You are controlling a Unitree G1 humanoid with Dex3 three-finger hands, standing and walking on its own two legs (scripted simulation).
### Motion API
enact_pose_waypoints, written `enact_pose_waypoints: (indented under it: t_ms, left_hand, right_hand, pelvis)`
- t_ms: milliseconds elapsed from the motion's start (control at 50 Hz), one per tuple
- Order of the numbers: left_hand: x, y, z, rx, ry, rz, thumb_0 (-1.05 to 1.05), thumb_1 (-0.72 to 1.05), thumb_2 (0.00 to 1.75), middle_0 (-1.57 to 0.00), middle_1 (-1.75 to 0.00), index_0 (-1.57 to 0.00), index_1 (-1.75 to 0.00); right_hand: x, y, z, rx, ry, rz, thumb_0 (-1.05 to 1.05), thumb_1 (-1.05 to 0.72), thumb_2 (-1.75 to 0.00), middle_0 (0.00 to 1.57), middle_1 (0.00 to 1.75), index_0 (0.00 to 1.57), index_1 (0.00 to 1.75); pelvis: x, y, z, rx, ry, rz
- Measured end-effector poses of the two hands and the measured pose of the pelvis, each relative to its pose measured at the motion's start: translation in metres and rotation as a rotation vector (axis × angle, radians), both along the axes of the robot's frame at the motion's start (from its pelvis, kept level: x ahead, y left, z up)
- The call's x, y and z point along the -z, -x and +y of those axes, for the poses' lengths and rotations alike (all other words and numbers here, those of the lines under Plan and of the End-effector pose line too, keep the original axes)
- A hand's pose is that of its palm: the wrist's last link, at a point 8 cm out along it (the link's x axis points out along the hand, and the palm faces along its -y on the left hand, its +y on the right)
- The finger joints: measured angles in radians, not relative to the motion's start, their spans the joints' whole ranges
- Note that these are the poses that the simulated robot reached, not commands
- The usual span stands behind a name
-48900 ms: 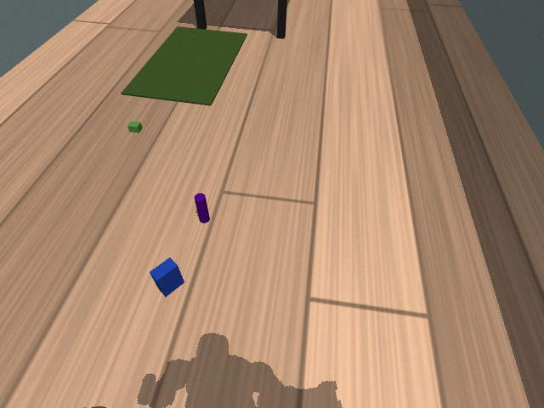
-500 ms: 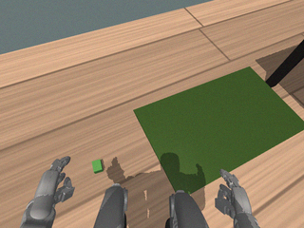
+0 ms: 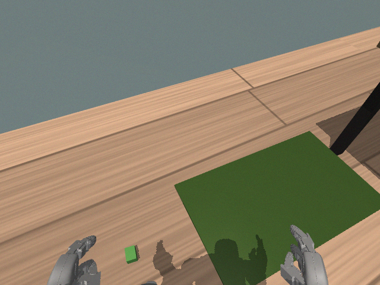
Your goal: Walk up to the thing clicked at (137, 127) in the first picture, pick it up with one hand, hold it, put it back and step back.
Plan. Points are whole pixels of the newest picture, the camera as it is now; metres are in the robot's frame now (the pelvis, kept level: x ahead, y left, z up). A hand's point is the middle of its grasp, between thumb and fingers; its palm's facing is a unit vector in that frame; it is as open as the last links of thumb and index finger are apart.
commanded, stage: home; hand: left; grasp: from above
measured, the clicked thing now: (131, 254) +0.38 +0.26 -0.69
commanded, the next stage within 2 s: stand in 1.82 s
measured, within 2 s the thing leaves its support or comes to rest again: neither
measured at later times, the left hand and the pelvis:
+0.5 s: hand (101, 281) +0.15 +0.17 -0.04, palm faces +0.06 -0.98 -0.20, open 7.4 cm; pelvis -0.01 -0.01 +0.00, yaw +0 degrees
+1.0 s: hand (99, 283) +0.15 +0.18 -0.04, palm faces +0.05 -0.98 -0.19, open 7.4 cm; pelvis -0.01 +0.00 +0.00, yaw +0 degrees
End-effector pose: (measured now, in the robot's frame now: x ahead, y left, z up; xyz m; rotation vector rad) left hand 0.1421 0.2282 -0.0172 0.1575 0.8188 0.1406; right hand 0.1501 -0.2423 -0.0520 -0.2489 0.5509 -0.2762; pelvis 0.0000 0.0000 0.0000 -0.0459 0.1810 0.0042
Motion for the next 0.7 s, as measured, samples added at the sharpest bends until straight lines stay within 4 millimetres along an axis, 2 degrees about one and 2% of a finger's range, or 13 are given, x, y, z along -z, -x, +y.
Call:
enact_pose_waypoints:
  t_ms: [180,500,700]
  left_hand:
    - [0.003,0.004,-0.004,-0.007,0.005,0.002,0.02,0.91,0.90,-0.20,-0.30,-0.20,-0.30]
    - [0.002,0.005,-0.006,0.005,-0.002,0.002,0.02,0.90,0.90,-0.20,-0.30,-0.20,-0.30]
    - [0.002,0.007,-0.006,0.008,0.000,-0.003,0.01,0.90,0.90,-0.20,-0.30,-0.20,-0.30]
  right_hand:
    - [-0.002,-0.008,-0.002,-0.037,0.009,-0.010,0.01,-0.90,-0.90,0.21,0.30,0.20,0.30]
    - [0.008,0.014,-0.005,-0.005,-0.001,0.040,0.01,-0.90,-0.90,0.21,0.30,0.20,0.30]
    - [0.008,0.017,-0.006,0.005,0.001,0.034,0.01,-0.90,-0.90,0.21,0.30,0.20,0.30]
  pelvis:
    - [0.000,0.002,-0.005,-0.007,-0.004,-0.013]
    - [0.000,0.006,-0.006,-0.001,-0.006,-0.019]
    - [0.000,0.008,-0.005,0.002,-0.006,-0.021]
